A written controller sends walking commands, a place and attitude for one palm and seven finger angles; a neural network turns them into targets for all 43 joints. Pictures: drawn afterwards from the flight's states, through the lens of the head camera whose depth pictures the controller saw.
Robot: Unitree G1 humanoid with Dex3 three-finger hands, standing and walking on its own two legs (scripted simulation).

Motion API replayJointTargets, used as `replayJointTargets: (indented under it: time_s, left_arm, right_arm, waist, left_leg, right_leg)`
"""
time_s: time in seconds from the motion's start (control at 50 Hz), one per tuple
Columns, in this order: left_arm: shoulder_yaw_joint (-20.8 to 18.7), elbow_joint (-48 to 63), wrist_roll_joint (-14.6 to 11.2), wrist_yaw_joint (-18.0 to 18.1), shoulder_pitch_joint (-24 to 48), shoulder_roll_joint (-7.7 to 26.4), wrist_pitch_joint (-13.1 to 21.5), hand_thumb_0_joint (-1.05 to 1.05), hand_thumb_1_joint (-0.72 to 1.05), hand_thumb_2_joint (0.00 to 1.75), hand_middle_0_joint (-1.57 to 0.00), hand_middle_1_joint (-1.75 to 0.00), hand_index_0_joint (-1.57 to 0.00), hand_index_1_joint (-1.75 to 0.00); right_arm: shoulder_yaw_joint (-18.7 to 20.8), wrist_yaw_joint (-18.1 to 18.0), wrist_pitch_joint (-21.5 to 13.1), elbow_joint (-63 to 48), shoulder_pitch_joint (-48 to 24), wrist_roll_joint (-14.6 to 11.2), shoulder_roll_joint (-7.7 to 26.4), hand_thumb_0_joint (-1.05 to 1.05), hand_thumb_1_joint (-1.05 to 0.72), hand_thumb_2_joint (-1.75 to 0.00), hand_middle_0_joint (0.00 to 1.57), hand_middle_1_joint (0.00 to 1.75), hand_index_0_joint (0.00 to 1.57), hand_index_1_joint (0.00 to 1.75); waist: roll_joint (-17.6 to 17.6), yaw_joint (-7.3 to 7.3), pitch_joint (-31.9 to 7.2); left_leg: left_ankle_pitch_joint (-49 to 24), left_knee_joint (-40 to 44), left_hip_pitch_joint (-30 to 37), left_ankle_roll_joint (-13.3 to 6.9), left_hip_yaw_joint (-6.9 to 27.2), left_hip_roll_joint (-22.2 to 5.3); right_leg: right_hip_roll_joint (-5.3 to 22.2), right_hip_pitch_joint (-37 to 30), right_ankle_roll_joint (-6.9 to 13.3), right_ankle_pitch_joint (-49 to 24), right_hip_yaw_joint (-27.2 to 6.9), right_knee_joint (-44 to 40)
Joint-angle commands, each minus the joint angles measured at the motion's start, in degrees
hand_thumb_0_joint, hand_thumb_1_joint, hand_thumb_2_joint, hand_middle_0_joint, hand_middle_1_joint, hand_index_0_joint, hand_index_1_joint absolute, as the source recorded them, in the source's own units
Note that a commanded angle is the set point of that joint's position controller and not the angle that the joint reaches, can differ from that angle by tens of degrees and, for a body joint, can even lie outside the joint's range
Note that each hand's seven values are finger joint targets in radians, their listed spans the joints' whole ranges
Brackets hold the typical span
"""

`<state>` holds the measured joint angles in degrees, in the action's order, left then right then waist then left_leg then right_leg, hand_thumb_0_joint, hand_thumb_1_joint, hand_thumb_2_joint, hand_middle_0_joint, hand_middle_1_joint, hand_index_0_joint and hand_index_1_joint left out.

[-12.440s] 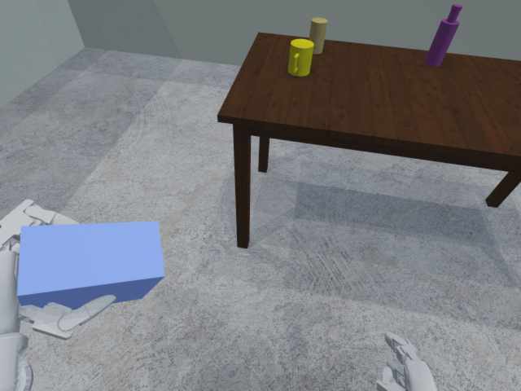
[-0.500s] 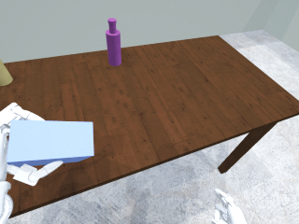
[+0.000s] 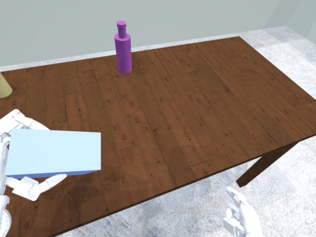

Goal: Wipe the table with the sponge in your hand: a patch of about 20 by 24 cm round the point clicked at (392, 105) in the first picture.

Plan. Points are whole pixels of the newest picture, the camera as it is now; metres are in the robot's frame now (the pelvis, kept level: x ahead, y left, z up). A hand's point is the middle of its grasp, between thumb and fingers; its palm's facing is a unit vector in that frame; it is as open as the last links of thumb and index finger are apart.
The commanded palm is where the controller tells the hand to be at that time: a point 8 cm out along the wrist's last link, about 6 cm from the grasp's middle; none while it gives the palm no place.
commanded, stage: come to a stop and stand still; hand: left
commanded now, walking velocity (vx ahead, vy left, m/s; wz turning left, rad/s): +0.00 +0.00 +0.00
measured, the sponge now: (68, 156) +0.23 +0.20 +0.13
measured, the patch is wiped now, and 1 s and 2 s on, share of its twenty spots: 0.00 0.00 0.00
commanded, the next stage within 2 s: look again from close up in 0.66 s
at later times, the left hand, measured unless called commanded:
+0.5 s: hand (48, 164) +0.20 +0.22 +0.16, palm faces +0.37 -0.85 -0.36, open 10.5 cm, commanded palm +0.15 +0.25 +0.17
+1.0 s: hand (53, 165) +0.20 +0.21 +0.16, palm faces +0.37 -0.85 -0.37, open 10.5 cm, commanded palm +0.15 +0.25 +0.17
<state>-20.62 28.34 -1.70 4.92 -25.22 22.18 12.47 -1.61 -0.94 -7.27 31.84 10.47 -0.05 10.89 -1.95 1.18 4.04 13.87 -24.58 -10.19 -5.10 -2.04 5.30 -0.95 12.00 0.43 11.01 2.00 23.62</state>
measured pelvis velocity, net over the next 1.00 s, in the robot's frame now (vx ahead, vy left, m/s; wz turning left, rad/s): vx -0.01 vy -0.04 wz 0.00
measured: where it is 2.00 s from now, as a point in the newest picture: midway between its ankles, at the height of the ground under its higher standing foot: outside the picture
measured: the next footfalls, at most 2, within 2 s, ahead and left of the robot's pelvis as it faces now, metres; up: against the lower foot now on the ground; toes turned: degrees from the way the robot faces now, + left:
none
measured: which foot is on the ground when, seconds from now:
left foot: down 0.00-1.00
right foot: down 0.00-1.00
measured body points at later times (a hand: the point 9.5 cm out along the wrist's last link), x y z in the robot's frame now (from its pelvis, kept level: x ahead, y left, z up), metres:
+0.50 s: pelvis -0.01 -0.03 +0.00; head +0.00 -0.01 +0.45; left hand +0.18 +0.26 +0.18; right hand +0.17 -0.25 -0.07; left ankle -0.01 +0.04 -0.74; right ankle +0.02 -0.12 -0.74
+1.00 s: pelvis -0.01 -0.04 +0.00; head +0.00 -0.03 +0.45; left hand +0.18 +0.25 +0.18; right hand +0.17 -0.26 -0.07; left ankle -0.01 +0.04 -0.74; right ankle +0.02 -0.12 -0.74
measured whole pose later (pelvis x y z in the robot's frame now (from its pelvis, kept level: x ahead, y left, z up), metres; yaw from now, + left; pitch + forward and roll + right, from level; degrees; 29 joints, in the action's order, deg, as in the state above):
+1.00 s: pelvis -0.01 -0.04 +0.00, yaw +0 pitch +0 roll -1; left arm -18.4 25.3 -2.7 6.3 -26.2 20.3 10.3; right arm -1.8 -2.6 -6.8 34.0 11.7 -0.6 12.2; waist 0.0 1.1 0.9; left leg 12.5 -23.3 -10.5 -3.5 -0.8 2.9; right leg -3.5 11.1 3.2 8.3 3.2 19.5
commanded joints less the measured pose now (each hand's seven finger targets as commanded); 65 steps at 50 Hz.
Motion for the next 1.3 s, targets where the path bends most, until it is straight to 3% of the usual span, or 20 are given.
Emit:
replayJointTargets:
  time_s: [0.0,0.22,0.24,0.26,0.34,0.36,0.44,0.46,0.64,0.66,0.74,0.86,1.12,1.14,1.16,1.18,1.2,1.22,1.24,1.28]
  left_arm:
    - [-6.0,12.4,-1.5,1.4,2.8,8.3,3.3,0.0,0.1,1.3,-1.2,-1.6,-1.2,-1.6]
    - [-5.0,11.7,-1.8,2.3,3.7,7.9,2.3,0.0,0.1,1.3,-1.2,-1.6,-1.2,-1.6]
    - [-6.5,12.5,-1.5,2.7,3.8,9.3,2.1,0.0,0.1,1.3,-1.2,-1.6,-1.2,-1.6]
    - [-4.1,10.2,-2.0,2.3,3.1,6.4,2.3,0.0,0.1,1.3,-1.2,-1.6,-1.2,-1.6]
    - [-5.8,11.1,-1.4,2.7,4.9,8.8,2.0,0.0,0.1,1.3,-1.2,-1.6,-1.2,-1.6]
    - [-3.6,9.4,-1.7,2.3,4.2,6.3,2.3,0.0,0.1,1.3,-1.2,-1.6,-1.2,-1.6]
    - [-5.5,11.0,-1.3,2.6,5.3,8.8,2.1,0.0,0.1,1.3,-1.2,-1.6,-1.2,-1.6]
    - [-3.4,9.1,-1.6,2.2,4.6,6.5,2.2,0.0,0.1,1.3,-1.2,-1.6,-1.2,-1.6]
    - [-5.8,11.1,-1.3,2.7,4.3,9.4,2.2,0.0,0.1,1.3,-1.2,-1.6,-1.2,-1.6]
    - [-4.0,9.8,-1.6,2.5,3.4,7.2,2.3,0.0,0.1,1.3,-1.2,-1.6,-1.2,-1.6]
    - [-5.5,11.2,-1.5,2.6,3.7,9.1,2.0,0.0,0.1,1.3,-1.2,-1.6,-1.2,-1.6]
    - [-3.3,9.4,-1.9,2.3,3.2,6.7,1.9,0.0,0.1,1.3,-1.2,-1.6,-1.2,-1.6]
    - [-4.1,10.7,-1.9,2.5,4.2,8.0,1.2,0.0,0.1,1.3,-1.2,-1.6,-1.2,-1.6]
    - [-20.3,33.8,1.3,2.7,61.7,53.4,11.4,0.0,0.1,1.3,-1.2,-1.6,-1.2,-1.6]
    - [-14.6,-1.1,6.2,0.8,43.8,24.9,-3.1,0.0,0.1,1.3,-1.2,-1.6,-1.2,-1.6]
    - [-7.6,-8.7,-1.3,-0.5,27.5,17.4,-9.0,0.0,0.1,1.3,-1.2,-1.6,-1.2,-1.6]
    - [-5.8,2.1,-3.2,-2.8,26.2,11.8,-10.9,0.0,0.1,1.3,-1.2,-1.6,-1.2,-1.6]
    - [-6.2,1.6,-4.8,-4.1,19.7,13.0,-14.2,0.0,0.1,1.3,-1.2,-1.6,-1.2,-1.6]
    - [-1.8,-0.4,-5.5,-5.7,12.8,7.1,-17.8,0.0,0.1,1.3,-1.2,-1.6,-1.2,-1.6]
    - [-0.6,3.8,-1.6,-6.9,9.0,10.0,-20.4,0.0,0.1,1.3,-1.2,-1.6,-1.2,-1.6]
  right_arm:
    - [3.6,-0.9,-2.0,-8.5,-2.8,-0.4,8.2,0.0,-0.9,-0.9,0.2,0.3,0.2,0.3]
    - [3.4,-1.8,-1.8,-8.4,-3.8,-0.9,7.9,0.0,-0.9,-0.9,0.2,0.3,0.2,0.3]
    - [3.2,-1.9,-1.9,-8.1,-4.4,-1.0,7.9,0.0,-0.9,-0.9,0.2,0.3,0.2,0.3]
    - [2.8,-1.8,-1.6,-7.9,-4.0,-0.6,7.9,0.0,-0.9,-0.9,0.2,0.3,0.2,0.3]
    - [3.1,-2.0,-2.1,-7.9,-4.5,-1.0,8.1,0.0,-0.9,-0.9,0.2,0.3,0.2,0.3]
    - [2.7,-1.9,-1.8,-7.7,-4.1,-0.5,8.0,0.0,-0.9,-0.9,0.2,0.3,0.2,0.3]
    - [3.0,-2.0,-2.4,-7.8,-4.7,-1.0,8.1,0.0,-0.9,-0.9,0.2,0.3,0.2,0.3]
    - [2.6,-1.9,-2.2,-7.7,-4.3,-0.5,8.1,0.0,-0.9,-0.9,0.2,0.3,0.2,0.3]
    - [3.0,-2.0,-2.9,-7.3,-4.8,-0.9,8.4,0.0,-0.9,-0.9,0.2,0.3,0.2,0.3]
    - [2.7,-1.9,-2.6,-7.2,-4.2,-0.6,8.4,0.0,-0.9,-0.9,0.2,0.3,0.2,0.3]
    - [3.0,-2.0,-2.9,-7.1,-4.9,-1.0,8.5,0.0,-0.9,-0.9,0.2,0.3,0.2,0.3]
    - [2.7,-2.1,-2.5,-6.9,-4.1,-0.7,8.5,0.0,-0.9,-0.9,0.2,0.3,0.2,0.3]
    - [3.0,-2.2,-2.3,-7.5,-4.4,-1.0,8.3,0.0,-0.9,-0.9,0.2,0.3,0.2,0.3]
    - [-7.3,-6.0,0.3,-13.9,3.7,-6.5,13.2,0.0,-0.9,-0.9,0.2,0.3,0.2,0.3]
    - [2.8,-5.2,-1.0,-4.6,-6.0,0.8,6.8,0.0,-0.9,-0.9,0.2,0.3,0.2,0.3]
    - [3.9,-2.1,-1.4,-5.3,-4.1,0.0,12.2,0.0,-0.9,-0.9,0.2,0.3,0.2,0.3]
    - [3.2,-1.8,-2.1,-6.6,-7.0,-0.5,12.6,0.0,-0.9,-0.9,0.2,0.3,0.2,0.3]
    - [2.9,-2.3,-2.2,-6.1,-7.7,-0.9,12.6,0.0,-0.9,-0.9,0.2,0.3,0.2,0.3]
    - [1.3,-1.1,-2.1,-6.4,-10.6,-2.3,11.4,0.0,-0.9,-0.9,0.2,0.3,0.2,0.3]
    - [1.3,-0.3,-1.0,-6.4,-10.2,-1.9,12.5,0.0,-0.9,-0.9,0.2,0.3,0.2,0.3]
  waist:
    - [6.3,-0.23,-12.8]
    - [5.4,-0.14,-11.7]
    - [4.9,-0.15,-11.6]
    - [4.3,-0.21,-10.6]
    - [5.4,-0.25,-8.9]
    - [4.8,-0.24,-8.8]
    - [5.0,-0.23,-9.0]
    - [4.8,-0.23,-8.5]
    - [5.0,-0.23,-10.1]
    - [4.9,-0.23,-9.9]
    - [5.2,-0.25,-10.4]
    - [4.7,-0.23,-9.9]
    - [4.7,-0.15,-11.3]
    - [22.7,-5.36,-6.8]
    - [17.6,2.17,-17.4]
    - [11.7,2.45,-15.6]
    - [9.1,3.34,-20.2]
    - [8.5,4.24,-20.1]
    - [6.2,3.9,-16.6]
    - [3.4,3.43,-12.3]
  left_leg:
    - [-27.0,3.2,1.4,9.6,9.0,-12.2]
    - [-15.8,4.5,-1.5,7.2,9.4,-11.0]
    - [-13.2,4.5,-1.5,6.7,8.7,-10.8]
    - [-11.2,5.2,-2.6,6.2,9.1,-10.5]
    - [-5.8,6.2,-3.3,5.4,9.4,-10.4]
    - [-4.8,6.7,-3.5,4.8,9.5,-10.4]
    - [-3.5,6.4,-3.4,4.4,9.3,-10.2]
    - [-2.1,6.9,-4.0,3.9,9.5,-10.1]
    - [-3.5,5.9,-2.9,3.8,9.2,-9.7]
    - [-3.5,6.2,-3.5,3.5,9.4,-9.6]
    - [-5.8,6.0,-2.4,4.1,9.4,-9.8]
    - [-6.4,6.5,-2.5,3.9,9.3,-9.9]
    - [-9.6,5.9,-2.1,4.2,9.4,-9.9]
    - [7.2,4.0,-24.4,1.2,11.9,-8.6]
    - [-8.6,0.2,-2.3,4.8,3.1,-6.1]
    - [-16.6,1.1,1.4,8.2,4.8,-6.2]
    - [-20.5,0.3,8.3,8.0,4.4,-6.8]
    - [-22.0,-0.5,8.7,6.8,3.5,-6.3]
    - [-19.4,-0.5,7.1,6.7,3.4,-6.7]
    - [-19.5,-0.2,3.2,5.7,3.9,-6.7]
  right_leg:
    - [3.6,-7.9,1.9,-13.1,-3.3,-0.3]
    - [5.1,-8.8,1.9,-13.4,-6.1,-1.9]
    - [5.1,-8.1,1.8,-12.3,-6.6,-2.3]
    - [5.0,-7.7,1.9,-10.5,-6.3,-3.0]
    - [5.1,-5.8,1.8,-6.6,-8.0,-4.8]
    - [4.8,-5.7,1.6,-5.2,-7.2,-5.0]
    - [5.1,-5.5,1.6,-4.5,-8.3,-6.0]
    - [4.9,-5.3,1.4,-2.4,-7.8,-6.5]
    - [5.2,-5.7,1.6,-3.5,-8.6,-7.2]
    - [5.0,-6.1,1.5,-2.9,-7.8,-7.1]
    - [5.1,-6.1,1.6,-6.0,-8.0,-6.5]
    - [4.7,-6.0,1.4,-6.3,-7.2,-6.3]
    - [5.1,-8.4,1.7,-10.5,-7.4,-5.9]
    - [0.4,-11.4,-3.1,2.6,-5.4,3.4]
    - [1.7,-4.7,2.1,2.1,-1.9,2.5]
    - [-0.1,-0.2,3.5,-3.2,2.9,2.3]
    - [-0.6,0.1,2.7,-6.8,2.3,1.7]
    - [-0.4,-1.5,2.3,-8.7,1.9,1.6]
    - [-0.9,-0.3,2.2,-7.4,2.3,1.4]
    - [-0.7,0.3,1.6,-10.0,3.2,2.2]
